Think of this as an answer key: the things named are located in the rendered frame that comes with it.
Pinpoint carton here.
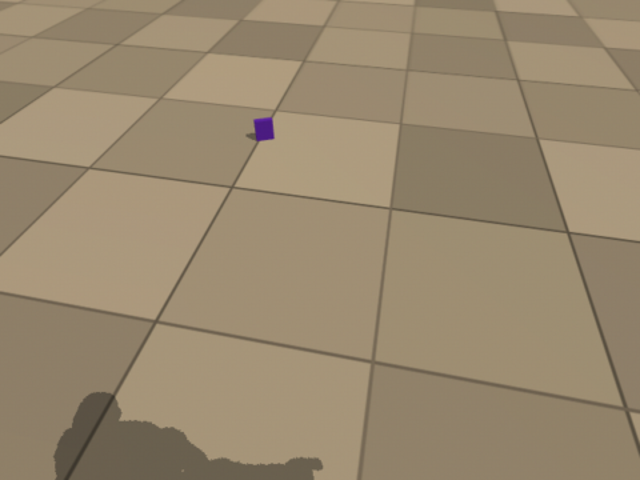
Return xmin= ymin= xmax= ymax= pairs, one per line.
xmin=254 ymin=117 xmax=274 ymax=141

